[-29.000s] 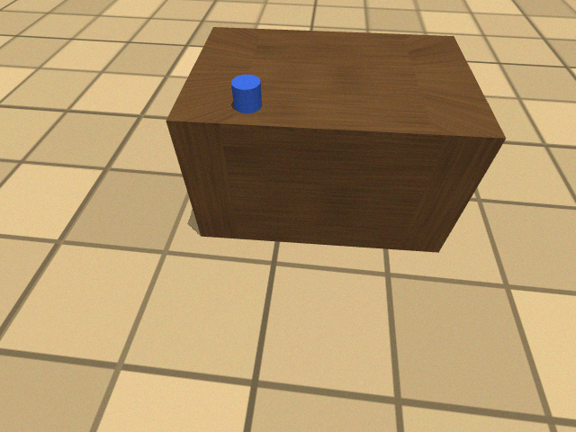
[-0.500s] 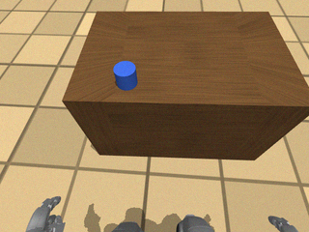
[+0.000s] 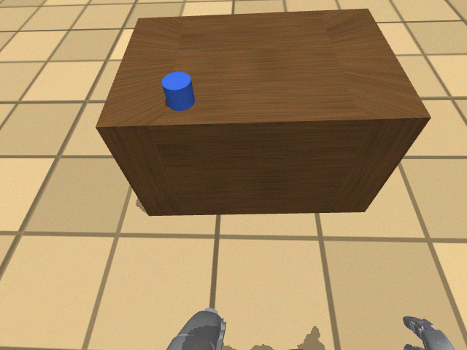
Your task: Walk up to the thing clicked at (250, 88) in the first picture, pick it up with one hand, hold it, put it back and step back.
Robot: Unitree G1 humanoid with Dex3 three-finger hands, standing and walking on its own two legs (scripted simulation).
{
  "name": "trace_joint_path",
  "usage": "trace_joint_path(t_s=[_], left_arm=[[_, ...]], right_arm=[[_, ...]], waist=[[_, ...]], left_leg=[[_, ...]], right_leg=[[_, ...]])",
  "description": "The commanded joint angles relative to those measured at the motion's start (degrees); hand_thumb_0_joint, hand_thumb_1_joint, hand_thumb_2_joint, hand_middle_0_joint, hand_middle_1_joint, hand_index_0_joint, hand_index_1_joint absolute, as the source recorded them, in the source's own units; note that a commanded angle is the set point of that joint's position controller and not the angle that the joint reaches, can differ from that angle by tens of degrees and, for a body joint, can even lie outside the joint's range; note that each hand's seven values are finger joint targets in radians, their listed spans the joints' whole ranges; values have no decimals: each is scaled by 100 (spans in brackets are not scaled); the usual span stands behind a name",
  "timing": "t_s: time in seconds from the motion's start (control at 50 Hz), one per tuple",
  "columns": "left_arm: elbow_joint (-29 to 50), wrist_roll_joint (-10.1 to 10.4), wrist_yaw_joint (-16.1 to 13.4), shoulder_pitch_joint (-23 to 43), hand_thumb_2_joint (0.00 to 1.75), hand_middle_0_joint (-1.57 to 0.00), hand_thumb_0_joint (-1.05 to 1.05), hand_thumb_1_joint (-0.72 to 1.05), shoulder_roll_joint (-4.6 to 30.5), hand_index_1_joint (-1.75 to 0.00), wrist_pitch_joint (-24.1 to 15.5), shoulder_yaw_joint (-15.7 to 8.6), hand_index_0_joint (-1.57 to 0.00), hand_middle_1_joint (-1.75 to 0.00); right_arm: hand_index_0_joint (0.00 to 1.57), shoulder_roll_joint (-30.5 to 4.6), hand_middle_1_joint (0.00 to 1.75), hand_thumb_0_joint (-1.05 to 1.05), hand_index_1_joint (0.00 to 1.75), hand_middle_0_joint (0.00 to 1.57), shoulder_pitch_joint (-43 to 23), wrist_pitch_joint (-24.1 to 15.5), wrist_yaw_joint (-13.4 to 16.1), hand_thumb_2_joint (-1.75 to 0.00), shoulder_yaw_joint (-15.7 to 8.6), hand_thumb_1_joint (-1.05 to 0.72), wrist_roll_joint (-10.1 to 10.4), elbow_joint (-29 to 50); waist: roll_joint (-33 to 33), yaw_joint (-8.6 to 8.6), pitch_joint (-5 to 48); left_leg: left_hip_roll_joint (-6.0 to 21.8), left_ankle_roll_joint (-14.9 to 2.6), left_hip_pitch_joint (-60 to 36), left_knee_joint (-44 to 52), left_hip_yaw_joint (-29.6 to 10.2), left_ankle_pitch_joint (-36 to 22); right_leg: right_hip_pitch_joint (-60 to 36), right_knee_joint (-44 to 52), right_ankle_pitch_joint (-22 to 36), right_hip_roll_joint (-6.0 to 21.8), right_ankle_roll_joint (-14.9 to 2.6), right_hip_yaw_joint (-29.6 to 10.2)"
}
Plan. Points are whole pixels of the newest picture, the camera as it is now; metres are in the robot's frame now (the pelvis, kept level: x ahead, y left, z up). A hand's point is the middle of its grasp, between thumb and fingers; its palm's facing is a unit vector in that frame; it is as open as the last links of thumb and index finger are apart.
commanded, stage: step back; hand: left
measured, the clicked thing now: (178, 91) +0.83 +0.23 -0.12
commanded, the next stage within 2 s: stand in 1.68 s
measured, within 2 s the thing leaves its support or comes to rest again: neither
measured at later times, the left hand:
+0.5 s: hand out of the picture -0.07 +0.26 -0.15, palm faces +0.01 -0.91 -0.41, open 7.4 cm
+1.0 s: hand out of the picture -0.24 +0.27 -0.14, palm faces +0.09 -0.91 -0.40, open 7.4 cm
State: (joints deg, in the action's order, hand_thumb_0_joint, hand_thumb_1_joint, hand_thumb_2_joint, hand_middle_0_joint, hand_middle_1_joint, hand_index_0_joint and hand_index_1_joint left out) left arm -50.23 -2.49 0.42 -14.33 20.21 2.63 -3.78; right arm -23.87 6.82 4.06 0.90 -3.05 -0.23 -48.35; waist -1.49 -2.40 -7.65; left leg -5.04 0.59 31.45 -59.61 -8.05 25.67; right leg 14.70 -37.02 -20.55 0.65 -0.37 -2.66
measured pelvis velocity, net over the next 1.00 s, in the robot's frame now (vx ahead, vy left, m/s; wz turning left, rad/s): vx -0.27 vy -0.02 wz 0.09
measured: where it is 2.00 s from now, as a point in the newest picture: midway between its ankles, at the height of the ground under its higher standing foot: outside the picture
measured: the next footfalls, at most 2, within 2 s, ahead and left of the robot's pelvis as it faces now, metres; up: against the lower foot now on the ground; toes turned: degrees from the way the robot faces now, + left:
left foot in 0.20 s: -0.04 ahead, +0.13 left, +0.00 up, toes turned +2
right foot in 0.50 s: -0.19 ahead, -0.13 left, +0.00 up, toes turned +5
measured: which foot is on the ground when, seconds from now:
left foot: up 0.00-0.18, down 0.20-0.54, up 0.56-0.82, down 0.84-1.00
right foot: down 0.00-0.22, up 0.24-0.48, down 0.50-1.00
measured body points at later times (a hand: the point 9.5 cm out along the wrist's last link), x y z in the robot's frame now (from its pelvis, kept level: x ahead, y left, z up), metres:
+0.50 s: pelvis -0.17 -0.02 -0.01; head -0.11 -0.02 +0.44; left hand -0.07 +0.31 -0.12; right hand -0.02 -0.32 -0.12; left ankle -0.08 +0.13 -0.73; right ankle -0.21 -0.14 -0.72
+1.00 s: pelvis -0.27 -0.02 +0.00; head -0.26 -0.02 +0.45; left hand -0.24 +0.32 -0.11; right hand -0.18 -0.32 -0.12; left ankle -0.27 +0.11 -0.73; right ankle -0.23 -0.13 -0.71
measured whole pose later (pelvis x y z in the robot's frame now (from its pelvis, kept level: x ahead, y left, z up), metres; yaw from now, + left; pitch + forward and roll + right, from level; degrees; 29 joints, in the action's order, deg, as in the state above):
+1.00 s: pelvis -0.27 -0.02 +0.00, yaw +5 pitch -3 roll +1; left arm -56.0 -1.4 1.2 -13.5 23.7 0.8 -4.1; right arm -20.2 13.0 -0.1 -1.1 -2.1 -2.8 -57.4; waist 1.7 -0.3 -3.0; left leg -1.1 -0.6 12.7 -31.4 -1.0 16.5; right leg 19.2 -42.9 -25.1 1.3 -0.7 -1.1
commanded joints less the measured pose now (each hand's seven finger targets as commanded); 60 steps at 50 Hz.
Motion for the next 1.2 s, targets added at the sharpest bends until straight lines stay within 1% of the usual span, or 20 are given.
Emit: trace_joint_path(t_s=[0.0,0.1,0.16,0.18,0.2,0.22,0.28,0.46,0.5,0.52,0.54,0.6,0.7,0.8,0.84,0.86,0.9,1.02,1.08,1.18], left_arm=[[855,-35,-234,827,90,-20,0,90,1696,-30,-255,-467,-20,-30],[806,39,-308,304,90,-20,0,90,1621,-30,-143,-428,-20,-30],[925,151,-274,580,90,-20,0,90,1530,-30,-29,-316,-20,-30],[948,166,-251,495,90,-20,0,90,1319,-30,-11,-246,-20,-30],[1037,235,-267,621,90,-20,0,90,1192,-30,-14,-203,-20,-30],[948,171,-329,893,90,-20,0,90,1416,-30,-3,-344,-20,-30],[668,260,-277,593,90,-20,0,90,1341,-30,44,-340,-20,-30],[159,103,-183,-179,90,-20,0,90,1153,-30,-216,-277,-20,-30],[171,-29,-215,-160,90,-20,0,90,1854,-30,-307,-477,-20,-30],[357,-55,-212,242,90,-20,0,90,2490,-30,-281,-616,-20,-30],[474,-10,-244,533,90,-20,0,90,2362,-30,-313,-594,-20,-30],[480,5,-258,987,90,-20,0,90,1621,-30,-368,-402,-20,-30],[332,-64,-211,327,90,-20,0,90,1715,-30,-389,-459,-20,-30],[292,-9,-100,556,90,-20,0,90,1561,-30,-298,-311,-20,-30],[285,146,-60,567,90,-20,0,90,1043,-30,-296,-130,-20,-30],[173,104,-80,854,90,-20,0,90,1534,-30,-299,-297,-20,-30],[40,163,7,577,90,-20,0,90,1323,-30,-342,-243,-20,-30],[-425,58,-23,17,90,-20,0,90,1216,-30,-503,-292,-20,-30],[-374,-30,-69,145,90,-20,0,90,2035,-30,-607,-443,-20,-30],[-219,37,-85,614,90,-20,0,90,1649,-30,-632,-343,-20,-30]], right_arm=[[20,-1015,30,0,30,20,269,-229,95,-90,-287,-90,14,409],[20,-792,30,0,30,20,159,-274,59,-90,-238,-90,-91,472],[20,-923,30,0,30,20,742,-312,49,-90,-351,-90,-139,198],[20,-1237,30,0,30,20,697,-317,55,-90,-436,-90,-197,205],[20,-1891,30,0,30,20,305,-291,-6,-90,-522,-90,-149,348],[20,-2050,30,0,30,20,335,-315,-21,-90,-555,-90,-147,397],[20,-1382,30,0,30,20,-132,-326,68,-90,-339,-90,-183,390],[20,-1347,30,0,30,20,-151,-92,-1,-90,-322,-90,-71,409],[20,-714,30,0,30,20,28,-107,-29,-90,-123,-90,-45,453],[20,-806,30,0,30,20,-392,-86,74,-90,-210,-90,-59,584],[20,-1039,30,0,30,20,-380,-63,89,-90,-313,-90,-46,503],[20,-947,30,0,30,20,184,-154,67,-90,-238,-90,-5,162],[20,-917,30,0,30,20,-133,-240,-38,-90,-239,-90,-170,168],[20,-872,30,0,30,20,678,-435,-111,-90,-350,-90,-167,-459],[20,-1507,30,0,30,20,568,-515,-75,-90,-435,-90,-255,-402],[20,-1714,30,0,30,20,330,-539,-95,-90,-457,-90,-208,-313],[20,-1178,30,0,30,20,-149,-642,-71,-90,-272,-90,-241,-270],[20,-969,30,0,30,20,-99,-451,-140,-90,-223,-90,-181,-332],[20,-825,30,0,30,20,-14,-445,-102,-90,-222,-90,-139,-344],[20,-764,30,0,30,20,473,-576,-132,-90,-209,-90,-129,-585]], waist=[[1002,254,584],[1292,-89,963],[1005,198,1258],[230,132,1290],[-1050,150,1198],[-1162,457,1178],[-414,47,901],[-918,16,1530],[858,84,1086],[1689,-263,836],[1248,-131,484],[571,329,601],[1082,-198,519],[799,234,657],[-998,359,619],[-614,427,176],[-196,103,172],[-550,-39,438],[871,-89,140],[900,148,491]], left_leg=[[45,30,-414,-716,-71,237],[335,5,-531,1697,531,345],[396,-155,-1843,3689,752,-1609],[1238,-472,-2329,3682,-445,-2451],[2369,-1323,-2090,3786,-1719,-3227],[2866,-1915,-1467,3922,-2428,-3541],[2083,-1448,-1474,3519,-832,-3620],[1674,-1016,-2145,2622,-263,-2934],[464,-315,24,1457,80,-227],[67,-44,-13,242,-97,976],[265,28,-230,-639,-604,909],[-32,28,-338,-936,-197,59],[435,101,-194,955,250,318],[315,-194,-2636,3839,819,-474],[2082,-939,-2526,4786,-2301,2252],[2493,-1398,-1211,5014,-2606,2813],[1903,-1087,-1498,4648,-1444,1352],[1295,-598,-650,3594,-165,886],[397,-93,-340,1145,272,687],[732,-71,-972,1921,478,98]], right_leg=[[173,998,2661,1288,-1093,-794],[-1180,405,3589,1393,-1045,-903],[-559,-332,3097,1118,-648,-664],[355,-808,1889,691,-354,-474],[1018,-1621,-570,-310,-76,366],[790,-2822,-1747,-385,-8,-277],[1050,-3696,-1106,-526,-124,-782],[-503,1407,443,-263,-40,434],[-1203,1769,316,988,-387,-1777],[267,2061,611,2392,-1514,-3028],[943,2123,675,2571,-1738,-3107],[318,1172,1975,1325,-1086,-986],[-515,1543,-842,1318,-1054,-1326],[703,1098,-1264,1043,-701,-742],[2001,-557,-1253,-14,-61,273],[1354,-1241,-1260,155,-38,-47],[1131,-1171,-586,207,-88,-208],[-1161,1337,168,-194,-117,408],[-99,2664,-2787,1968,-1180,-2881],[-171,2011,-320,1481,-1015,-1392]])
